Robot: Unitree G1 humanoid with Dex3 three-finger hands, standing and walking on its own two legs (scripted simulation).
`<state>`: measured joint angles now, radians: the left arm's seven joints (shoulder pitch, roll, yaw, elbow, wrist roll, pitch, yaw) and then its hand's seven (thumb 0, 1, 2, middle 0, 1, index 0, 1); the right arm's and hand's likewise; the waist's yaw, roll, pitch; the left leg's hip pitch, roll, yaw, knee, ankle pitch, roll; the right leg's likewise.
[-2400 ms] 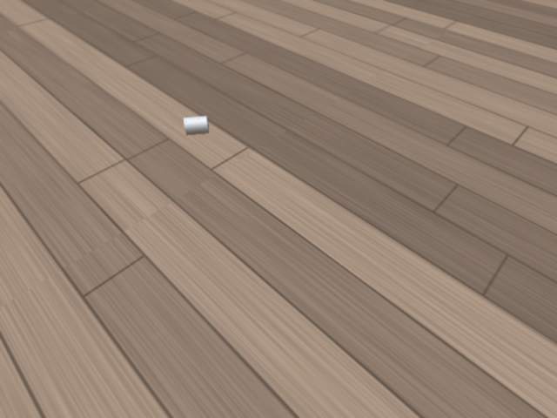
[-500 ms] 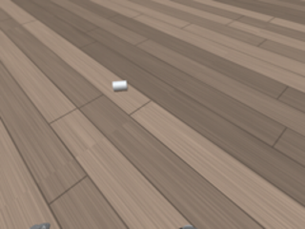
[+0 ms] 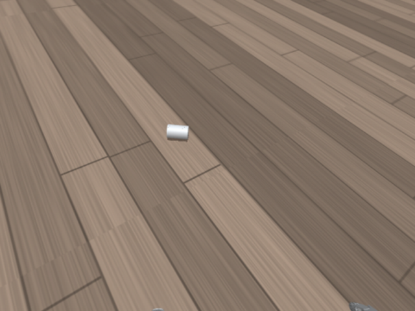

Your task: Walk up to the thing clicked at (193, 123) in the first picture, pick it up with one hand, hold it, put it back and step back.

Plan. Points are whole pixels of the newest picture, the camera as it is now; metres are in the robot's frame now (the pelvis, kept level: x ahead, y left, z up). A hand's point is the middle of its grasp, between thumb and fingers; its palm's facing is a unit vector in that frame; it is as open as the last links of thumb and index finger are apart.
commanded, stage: walk up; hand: left
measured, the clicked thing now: (177, 131) +1.29 +0.21 -0.71
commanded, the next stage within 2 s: none
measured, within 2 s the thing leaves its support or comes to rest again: neither
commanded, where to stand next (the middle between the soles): +0.86 -0.04 m, yaw +0 degrees
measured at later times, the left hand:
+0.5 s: hand (125, 215) +0.36 +0.22 -0.11, palm faces -0.09 -0.91 -0.41, open 7.3 cm
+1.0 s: hand (126, 196) +0.43 +0.24 -0.15, palm faces -0.01 -0.94 -0.35, open 7.4 cm
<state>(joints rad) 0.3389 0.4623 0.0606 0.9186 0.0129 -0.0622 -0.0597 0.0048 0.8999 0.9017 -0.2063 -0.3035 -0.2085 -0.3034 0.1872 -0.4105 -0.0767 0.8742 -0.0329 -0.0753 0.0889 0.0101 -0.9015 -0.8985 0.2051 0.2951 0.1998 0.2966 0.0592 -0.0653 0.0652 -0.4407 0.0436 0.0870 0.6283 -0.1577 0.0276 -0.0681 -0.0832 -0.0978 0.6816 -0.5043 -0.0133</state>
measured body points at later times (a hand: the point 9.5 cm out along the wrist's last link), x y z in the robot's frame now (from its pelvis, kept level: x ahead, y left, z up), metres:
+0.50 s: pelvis +0.23 -0.05 +0.00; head +0.25 -0.08 +0.45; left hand +0.36 +0.26 -0.08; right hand +0.24 -0.38 -0.13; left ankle +0.12 +0.10 -0.68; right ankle +0.32 -0.16 -0.72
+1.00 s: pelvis +0.42 -0.04 +0.01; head +0.44 -0.01 +0.45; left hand +0.43 +0.29 -0.12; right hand +0.52 -0.35 -0.09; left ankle +0.50 +0.08 -0.72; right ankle +0.32 -0.16 -0.70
